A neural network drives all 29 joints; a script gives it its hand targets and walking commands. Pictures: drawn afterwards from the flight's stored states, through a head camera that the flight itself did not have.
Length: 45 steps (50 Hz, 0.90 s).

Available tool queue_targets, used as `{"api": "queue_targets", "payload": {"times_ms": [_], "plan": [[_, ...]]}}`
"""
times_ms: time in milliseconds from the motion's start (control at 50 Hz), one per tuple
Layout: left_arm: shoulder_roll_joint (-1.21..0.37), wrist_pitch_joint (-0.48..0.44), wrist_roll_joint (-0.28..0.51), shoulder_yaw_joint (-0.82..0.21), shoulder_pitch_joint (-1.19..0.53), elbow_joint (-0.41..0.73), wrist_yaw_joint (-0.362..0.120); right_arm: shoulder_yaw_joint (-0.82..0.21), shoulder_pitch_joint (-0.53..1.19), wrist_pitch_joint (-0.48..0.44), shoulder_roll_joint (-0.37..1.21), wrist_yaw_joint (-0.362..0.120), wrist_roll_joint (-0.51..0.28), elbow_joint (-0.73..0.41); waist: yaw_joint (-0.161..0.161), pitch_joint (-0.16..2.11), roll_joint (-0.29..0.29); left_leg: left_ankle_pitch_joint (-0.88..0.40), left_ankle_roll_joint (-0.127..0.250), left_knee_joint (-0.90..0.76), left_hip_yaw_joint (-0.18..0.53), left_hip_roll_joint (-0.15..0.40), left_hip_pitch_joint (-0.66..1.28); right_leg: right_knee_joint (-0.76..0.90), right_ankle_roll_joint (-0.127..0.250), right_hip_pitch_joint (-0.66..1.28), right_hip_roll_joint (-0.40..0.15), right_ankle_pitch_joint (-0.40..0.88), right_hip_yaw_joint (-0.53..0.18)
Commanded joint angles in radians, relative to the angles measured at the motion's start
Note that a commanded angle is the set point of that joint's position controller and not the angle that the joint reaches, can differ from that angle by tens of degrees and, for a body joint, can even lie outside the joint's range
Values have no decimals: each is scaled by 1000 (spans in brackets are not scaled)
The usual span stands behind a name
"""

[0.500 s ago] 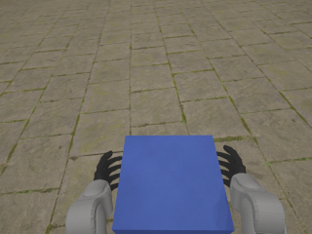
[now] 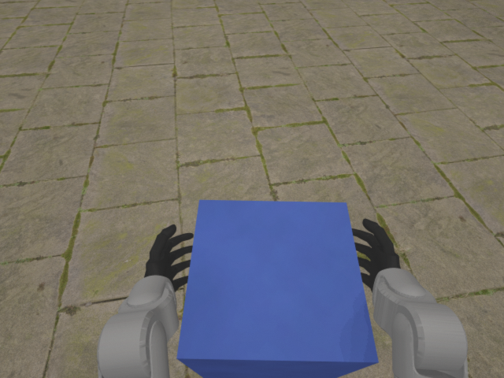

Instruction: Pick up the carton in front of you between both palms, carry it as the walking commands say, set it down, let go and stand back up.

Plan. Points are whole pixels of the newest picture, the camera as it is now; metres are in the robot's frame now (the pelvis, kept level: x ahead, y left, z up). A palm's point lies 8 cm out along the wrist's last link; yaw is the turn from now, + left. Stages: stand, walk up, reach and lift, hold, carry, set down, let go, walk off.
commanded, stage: carry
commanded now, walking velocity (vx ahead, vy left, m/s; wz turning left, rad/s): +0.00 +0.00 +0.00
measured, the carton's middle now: (269, 298) +0.25 +0.00 +0.00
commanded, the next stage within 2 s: hold in 1.46 s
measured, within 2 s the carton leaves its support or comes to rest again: neither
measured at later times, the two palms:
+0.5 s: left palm (178, 225) +0.33 +0.14 +0.09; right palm (372, 217) +0.34 -0.16 +0.09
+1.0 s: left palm (185, 239) +0.33 +0.13 +0.05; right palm (365, 232) +0.34 -0.16 +0.05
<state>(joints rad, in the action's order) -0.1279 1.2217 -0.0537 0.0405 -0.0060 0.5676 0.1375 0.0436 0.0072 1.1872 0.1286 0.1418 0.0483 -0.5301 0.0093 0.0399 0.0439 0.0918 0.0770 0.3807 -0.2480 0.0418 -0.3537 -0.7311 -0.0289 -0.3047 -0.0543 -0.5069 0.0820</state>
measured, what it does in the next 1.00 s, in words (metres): steps on the spot: right foot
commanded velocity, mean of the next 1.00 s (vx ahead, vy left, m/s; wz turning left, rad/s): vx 0.00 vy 0.00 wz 0.00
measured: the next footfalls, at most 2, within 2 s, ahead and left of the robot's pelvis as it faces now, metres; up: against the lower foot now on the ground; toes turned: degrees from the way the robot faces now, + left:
right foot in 0.08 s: +0.07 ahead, -0.14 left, +0.00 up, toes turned +6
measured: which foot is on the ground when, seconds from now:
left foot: down 0.00-1.00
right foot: up 0.00-0.06, down 0.08-1.00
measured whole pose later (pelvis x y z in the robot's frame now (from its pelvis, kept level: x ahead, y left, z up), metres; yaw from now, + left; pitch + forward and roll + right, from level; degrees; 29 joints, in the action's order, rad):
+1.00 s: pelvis +0.07 -0.02 +0.00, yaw +1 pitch +2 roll +0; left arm -0.13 0.92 -0.19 0.07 -0.09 0.07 0.05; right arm 0.09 0.11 0.92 0.13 0.06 0.19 -0.05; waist 0.00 0.11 0.00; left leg 0.25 0.02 0.49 -0.21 0.07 -0.27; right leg -0.49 0.00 -0.21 -0.05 -0.31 0.15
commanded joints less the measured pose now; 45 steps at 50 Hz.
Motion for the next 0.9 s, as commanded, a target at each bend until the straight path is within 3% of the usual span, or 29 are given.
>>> {"api": "queue_targets", "payload": {"times_ms": [0, 60, 100, 120, 180, 260, 400, 520, 720, 880], "plan": [[-855, -34, 277, -667, -337, 86, -135, -638, 323, -15, 855, -153, -293, -106, -3, 362, -181, -262, 43, -111, 204, 252, 316, 176, 9, 56, -11, 98, 1], [-830, -34, 271, -654, -329, 90, -133, -645, 342, -13, 822, -156, -292, -117, -11, 333, -133, -95, -4, -58, 140, 193, 206, 362, 2, 176, -46, 390, 31], [-775, -22, 258, -630, -321, 72, -125, -639, 342, 0, 779, -149, -279, -115, -2, 261, -72, -21, -53, -16, 111, 143, 170, 344, 6, 131, -136, 490, -37], [-758, -15, 253, -621, -332, 53, -122, -625, 342, 11, 754, -143, -265, -92, -1, 241, -26, -95, -63, 3, 129, 138, 176, 316, 12, 116, -144, 551, -33], [-710, 1, 240, -580, -296, -2, -115, -610, 331, 32, 712, -129, -256, -56, 0, 238, -7, -300, -71, 91, 129, 141, 200, 283, 15, 113, -132, 704, -18], [-727, 4, 255, -577, -320, -9, -114, -608, 350, 37, 732, -121, -269, -42, -2, 268, -13, -348, -76, 141, 123, 131, 201, 243, 17, 136, -130, 840, -12], [-774, -8, 277, -605, -356, 23, -123, -615, 358, 22, 775, -122, -272, -53, -4, 287, -29, -338, -71, 161, 130, 128, 221, 223, 25, 138, -122, 809, -14], [-761, -28, 246, -610, -327, -21, -149, -622, 334, 2, 763, -150, -244, -15, -5, 267, -33, -308, -68, 149, 139, 132, 214, 231, 28, 132, -118, 740, -14], [-711, -144, 183, -562, -388, -180, -197, -575, 408, -113, 725, -206, -185, 147, -10, 220, -39, -149, -61, 87, 150, 136, 196, 289, 38, 110, -112, 550, -23], [-707, -274, 114, -485, -434, -357, -232, -483, 444, -243, 711, -237, -113, 330, -10, 209, -41, -84, -58, 59, 155, 138, 189, 316, 43, 89, -112, 470, -30]]}}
